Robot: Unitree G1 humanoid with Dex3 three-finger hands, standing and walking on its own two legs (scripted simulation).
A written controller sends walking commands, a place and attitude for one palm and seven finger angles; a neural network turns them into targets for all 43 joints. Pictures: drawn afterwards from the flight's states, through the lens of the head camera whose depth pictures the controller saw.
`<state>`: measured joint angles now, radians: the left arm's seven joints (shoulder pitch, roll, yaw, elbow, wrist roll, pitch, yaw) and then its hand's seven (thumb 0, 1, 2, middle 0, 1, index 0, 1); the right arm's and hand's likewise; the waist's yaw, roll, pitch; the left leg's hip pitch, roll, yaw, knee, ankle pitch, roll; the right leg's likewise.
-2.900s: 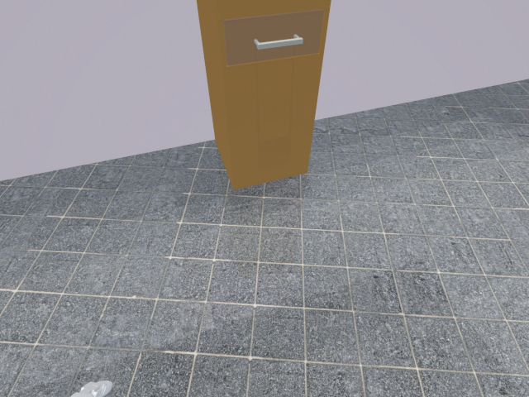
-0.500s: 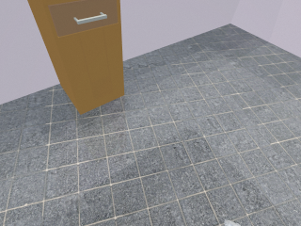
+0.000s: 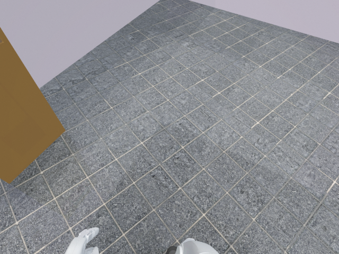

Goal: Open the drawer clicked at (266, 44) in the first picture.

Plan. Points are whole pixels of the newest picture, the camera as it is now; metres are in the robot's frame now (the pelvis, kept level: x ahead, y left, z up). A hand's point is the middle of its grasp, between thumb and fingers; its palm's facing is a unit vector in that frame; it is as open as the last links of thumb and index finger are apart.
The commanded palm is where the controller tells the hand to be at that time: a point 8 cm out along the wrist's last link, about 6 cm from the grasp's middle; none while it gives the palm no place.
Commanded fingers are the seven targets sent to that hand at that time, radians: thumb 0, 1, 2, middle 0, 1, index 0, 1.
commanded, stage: walk to a spot facing it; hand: left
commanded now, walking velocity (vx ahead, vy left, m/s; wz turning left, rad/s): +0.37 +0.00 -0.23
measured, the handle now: out of the picture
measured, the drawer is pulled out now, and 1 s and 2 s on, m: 0.00 0.00 0.00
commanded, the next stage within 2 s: turn to face it in 0.94 s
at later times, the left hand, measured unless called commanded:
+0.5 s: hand (88, 240) +0.17 +0.21 -0.16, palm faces +0.01 -0.99 -0.15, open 7.3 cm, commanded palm none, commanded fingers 0.00 0.90 0.90 -0.20 -0.30 -0.20 -0.30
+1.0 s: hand (139, 114) +0.60 +0.12 -0.15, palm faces -0.35 -0.91 -0.23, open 7.3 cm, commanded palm none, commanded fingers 0.00 0.90 0.90 -0.20 -0.30 -0.20 -0.30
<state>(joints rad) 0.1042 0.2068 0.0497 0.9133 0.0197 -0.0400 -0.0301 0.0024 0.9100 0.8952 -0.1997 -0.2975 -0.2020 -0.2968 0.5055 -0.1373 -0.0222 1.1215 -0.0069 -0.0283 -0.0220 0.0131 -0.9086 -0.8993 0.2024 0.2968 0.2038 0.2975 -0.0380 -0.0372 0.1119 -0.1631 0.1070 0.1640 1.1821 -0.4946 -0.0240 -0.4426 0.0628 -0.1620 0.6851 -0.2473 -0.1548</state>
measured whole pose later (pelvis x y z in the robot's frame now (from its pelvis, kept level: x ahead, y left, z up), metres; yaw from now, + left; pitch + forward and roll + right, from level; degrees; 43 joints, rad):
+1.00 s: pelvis +0.43 -0.03 +0.01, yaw -20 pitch +0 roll +1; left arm 0.15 0.22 0.08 0.97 0.04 -0.03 -0.03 0.01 0.92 0.90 -0.20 -0.30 -0.20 -0.30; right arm 0.48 -0.14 -0.05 1.13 -0.03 -0.05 -0.01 0.01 -0.91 -0.90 0.20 0.30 0.20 0.30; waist -0.04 0.00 0.07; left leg 0.02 0.17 0.35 0.62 -0.49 -0.07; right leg -0.45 -0.05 -0.15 0.60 -0.15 -0.07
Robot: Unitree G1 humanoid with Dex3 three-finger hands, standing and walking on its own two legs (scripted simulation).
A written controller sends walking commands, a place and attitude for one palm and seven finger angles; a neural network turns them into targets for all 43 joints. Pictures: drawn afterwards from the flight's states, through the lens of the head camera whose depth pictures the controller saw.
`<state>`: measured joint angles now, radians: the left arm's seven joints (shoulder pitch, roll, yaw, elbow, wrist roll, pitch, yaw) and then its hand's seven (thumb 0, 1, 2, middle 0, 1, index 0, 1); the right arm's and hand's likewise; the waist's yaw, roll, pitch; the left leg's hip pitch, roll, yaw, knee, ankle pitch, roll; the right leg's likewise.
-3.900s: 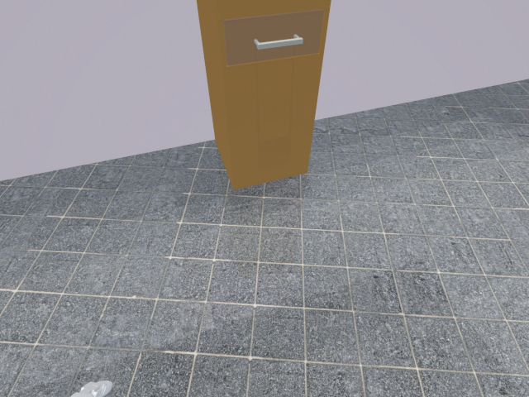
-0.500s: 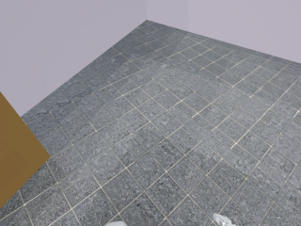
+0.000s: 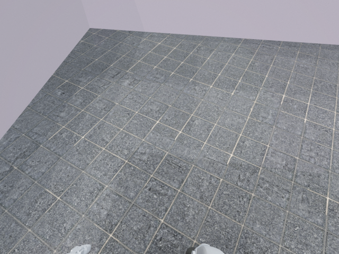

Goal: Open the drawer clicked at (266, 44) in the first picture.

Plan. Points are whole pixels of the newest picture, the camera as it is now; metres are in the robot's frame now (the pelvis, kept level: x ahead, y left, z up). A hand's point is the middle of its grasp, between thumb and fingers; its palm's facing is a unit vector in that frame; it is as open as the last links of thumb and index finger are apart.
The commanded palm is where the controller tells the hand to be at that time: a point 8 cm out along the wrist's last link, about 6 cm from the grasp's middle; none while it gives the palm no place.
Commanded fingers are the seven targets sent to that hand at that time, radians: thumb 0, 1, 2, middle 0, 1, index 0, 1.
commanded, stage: turn to face it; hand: left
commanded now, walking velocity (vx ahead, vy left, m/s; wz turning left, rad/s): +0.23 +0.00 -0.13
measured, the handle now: out of the picture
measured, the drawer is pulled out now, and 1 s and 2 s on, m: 0.00 0.00 0.00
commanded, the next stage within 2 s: none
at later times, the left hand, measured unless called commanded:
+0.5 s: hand (95, 253) +0.15 +0.21 -0.18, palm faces +0.25 -0.95 -0.17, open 7.3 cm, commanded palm none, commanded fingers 0.00 0.90 0.90 -0.20 -0.30 -0.20 -0.30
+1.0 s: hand out of the picture +0.11 +0.17 -0.12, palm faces +0.50 -0.81 -0.30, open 7.4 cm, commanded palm none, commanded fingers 0.00 0.90 0.90 -0.20 -0.30 -0.20 -0.30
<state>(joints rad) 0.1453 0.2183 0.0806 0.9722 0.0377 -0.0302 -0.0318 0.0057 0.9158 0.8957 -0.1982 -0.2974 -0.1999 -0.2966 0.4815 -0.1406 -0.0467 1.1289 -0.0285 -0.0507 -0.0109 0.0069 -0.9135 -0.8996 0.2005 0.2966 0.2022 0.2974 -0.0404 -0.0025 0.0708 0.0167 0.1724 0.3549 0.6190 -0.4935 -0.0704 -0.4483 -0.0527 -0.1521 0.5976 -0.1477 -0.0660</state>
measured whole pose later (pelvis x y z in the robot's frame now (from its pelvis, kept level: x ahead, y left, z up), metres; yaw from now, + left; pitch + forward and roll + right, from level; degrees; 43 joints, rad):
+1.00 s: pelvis +0.13 -0.05 +0.02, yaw +29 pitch -1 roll +2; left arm 0.21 0.18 0.05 0.89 0.02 0.02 0.03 0.00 0.91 0.89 -0.20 -0.30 -0.21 -0.30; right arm 0.19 -0.27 -0.11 0.93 -0.03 0.08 0.02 0.01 -0.91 -0.90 0.20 0.30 0.20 0.30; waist -0.01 0.04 0.04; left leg -0.56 -0.02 -0.01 1.07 -0.37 -0.04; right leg -0.23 -0.08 -0.11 0.54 -0.29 -0.01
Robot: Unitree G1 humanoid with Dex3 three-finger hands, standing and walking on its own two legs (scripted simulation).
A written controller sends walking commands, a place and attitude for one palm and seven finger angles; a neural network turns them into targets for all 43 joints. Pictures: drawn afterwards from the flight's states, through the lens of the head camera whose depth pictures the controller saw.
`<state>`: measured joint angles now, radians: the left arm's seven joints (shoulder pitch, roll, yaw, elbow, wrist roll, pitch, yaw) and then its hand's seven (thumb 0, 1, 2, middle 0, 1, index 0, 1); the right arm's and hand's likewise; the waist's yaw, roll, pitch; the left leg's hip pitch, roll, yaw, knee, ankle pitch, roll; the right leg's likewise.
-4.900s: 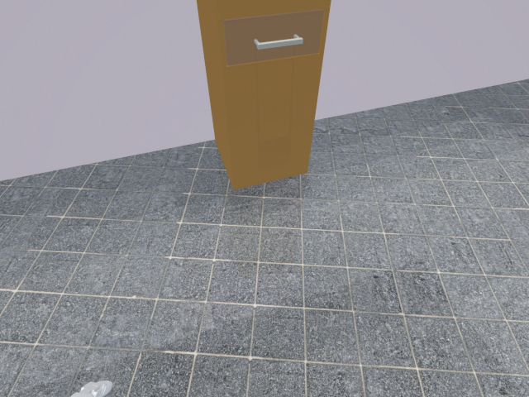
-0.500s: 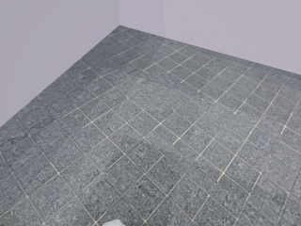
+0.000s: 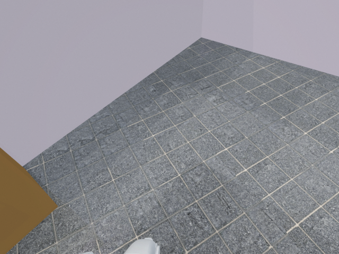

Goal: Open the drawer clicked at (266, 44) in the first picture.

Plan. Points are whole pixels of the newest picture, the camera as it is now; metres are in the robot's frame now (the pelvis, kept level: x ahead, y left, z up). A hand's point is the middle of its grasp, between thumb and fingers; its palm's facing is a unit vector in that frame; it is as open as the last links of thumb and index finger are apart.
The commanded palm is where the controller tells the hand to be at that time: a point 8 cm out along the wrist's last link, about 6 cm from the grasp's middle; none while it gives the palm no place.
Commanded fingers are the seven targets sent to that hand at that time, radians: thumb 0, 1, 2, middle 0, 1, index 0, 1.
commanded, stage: turn to face it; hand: left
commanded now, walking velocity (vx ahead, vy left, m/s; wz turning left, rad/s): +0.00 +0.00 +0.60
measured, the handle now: out of the picture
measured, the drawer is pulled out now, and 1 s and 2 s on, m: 0.00 0.00 0.00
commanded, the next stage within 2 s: take the last steps up to it in 1.50 s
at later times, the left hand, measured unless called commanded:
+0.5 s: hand out of the picture -0.05 +0.26 -0.17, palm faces +0.37 -0.90 -0.25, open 7.4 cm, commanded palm none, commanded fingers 0.00 0.90 0.90 -0.20 -0.30 -0.20 -0.30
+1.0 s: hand out of the picture -0.07 +0.20 -0.14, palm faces +0.58 -0.76 -0.29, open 7.4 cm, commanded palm none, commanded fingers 0.00 0.90 0.90 -0.20 -0.30 -0.20 -0.30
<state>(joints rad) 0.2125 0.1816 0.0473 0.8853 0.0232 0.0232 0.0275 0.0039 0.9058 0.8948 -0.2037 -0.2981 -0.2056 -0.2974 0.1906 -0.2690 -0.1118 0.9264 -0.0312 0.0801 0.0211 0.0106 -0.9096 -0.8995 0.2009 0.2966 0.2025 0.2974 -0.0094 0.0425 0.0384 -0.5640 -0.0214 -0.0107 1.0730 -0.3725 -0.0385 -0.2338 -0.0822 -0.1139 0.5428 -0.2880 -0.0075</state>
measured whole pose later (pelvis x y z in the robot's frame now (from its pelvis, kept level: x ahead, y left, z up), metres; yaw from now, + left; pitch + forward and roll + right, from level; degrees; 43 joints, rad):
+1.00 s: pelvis -0.04 -0.02 +0.00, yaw +37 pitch -1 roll +3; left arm 0.19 0.17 0.03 0.87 0.02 0.01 0.02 0.00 0.90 0.89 -0.21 -0.30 -0.21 -0.30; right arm 0.23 -0.27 -0.10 0.95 -0.03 0.09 0.03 0.01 -0.91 -0.90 0.20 0.30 0.20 0.30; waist -0.03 0.03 0.07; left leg -0.48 0.03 0.00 1.12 -0.37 -0.07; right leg -0.20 -0.11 -0.18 0.50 -0.28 -0.01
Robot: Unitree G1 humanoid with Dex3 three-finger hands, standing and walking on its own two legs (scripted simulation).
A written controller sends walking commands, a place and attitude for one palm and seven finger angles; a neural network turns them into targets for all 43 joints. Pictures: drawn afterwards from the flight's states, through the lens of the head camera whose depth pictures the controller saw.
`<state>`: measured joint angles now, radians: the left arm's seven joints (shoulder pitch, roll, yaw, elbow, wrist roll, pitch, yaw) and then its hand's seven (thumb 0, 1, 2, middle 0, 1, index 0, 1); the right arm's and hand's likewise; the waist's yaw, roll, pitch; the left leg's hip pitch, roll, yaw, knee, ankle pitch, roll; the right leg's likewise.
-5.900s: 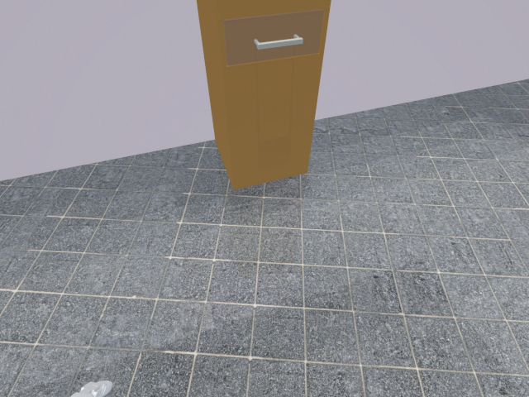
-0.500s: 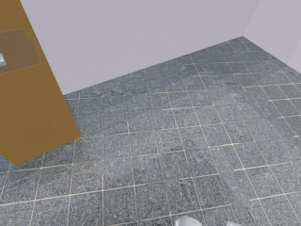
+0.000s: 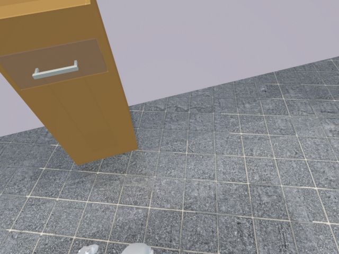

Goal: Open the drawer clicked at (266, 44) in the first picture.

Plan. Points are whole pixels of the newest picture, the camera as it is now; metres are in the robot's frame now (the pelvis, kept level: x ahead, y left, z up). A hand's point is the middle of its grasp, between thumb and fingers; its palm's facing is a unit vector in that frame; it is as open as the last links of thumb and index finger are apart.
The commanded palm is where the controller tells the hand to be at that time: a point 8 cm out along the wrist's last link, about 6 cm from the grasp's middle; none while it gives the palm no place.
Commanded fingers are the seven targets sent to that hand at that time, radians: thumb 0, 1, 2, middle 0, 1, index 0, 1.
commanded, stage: turn to face it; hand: left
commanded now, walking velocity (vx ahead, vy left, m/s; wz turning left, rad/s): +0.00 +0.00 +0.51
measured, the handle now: (56, 69) +0.81 +0.51 -0.01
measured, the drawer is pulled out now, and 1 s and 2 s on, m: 0.00 0.00 0.00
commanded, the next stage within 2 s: take the last steps up to it in 0.50 s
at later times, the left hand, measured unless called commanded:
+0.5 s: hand out of the picture -0.01 +0.27 -0.17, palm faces +0.26 -0.93 -0.26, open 7.4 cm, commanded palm none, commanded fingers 0.00 0.90 0.90 -0.20 -0.30 -0.20 -0.30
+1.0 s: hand out of the picture -0.09 +0.17 -0.16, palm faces +0.39 -0.90 -0.20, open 7.3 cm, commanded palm none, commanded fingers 0.00 0.90 0.90 -0.20 -0.30 -0.20 -0.30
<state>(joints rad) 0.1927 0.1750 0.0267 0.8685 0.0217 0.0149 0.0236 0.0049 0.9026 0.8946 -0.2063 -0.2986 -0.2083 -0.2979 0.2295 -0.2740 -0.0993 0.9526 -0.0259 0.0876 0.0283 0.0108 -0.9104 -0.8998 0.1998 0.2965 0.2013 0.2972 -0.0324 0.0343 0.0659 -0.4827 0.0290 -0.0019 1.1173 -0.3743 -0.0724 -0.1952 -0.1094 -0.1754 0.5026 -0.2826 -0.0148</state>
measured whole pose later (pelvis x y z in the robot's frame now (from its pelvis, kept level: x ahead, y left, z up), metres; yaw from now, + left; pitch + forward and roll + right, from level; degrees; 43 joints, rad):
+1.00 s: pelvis +0.01 +0.03 +0.01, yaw +18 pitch -1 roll +1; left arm 0.42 0.13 0.02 1.08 0.03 -0.05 0.01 0.00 0.91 0.89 -0.20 -0.30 -0.21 -0.30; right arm 0.29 -0.22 -0.08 1.07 -0.04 0.04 0.02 0.01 -0.91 -0.90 0.20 0.30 0.20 0.30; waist 0.03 0.03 -0.01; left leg -0.43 0.10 0.04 0.88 -0.26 -0.03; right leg -0.09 -0.05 -0.15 0.33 -0.23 -0.02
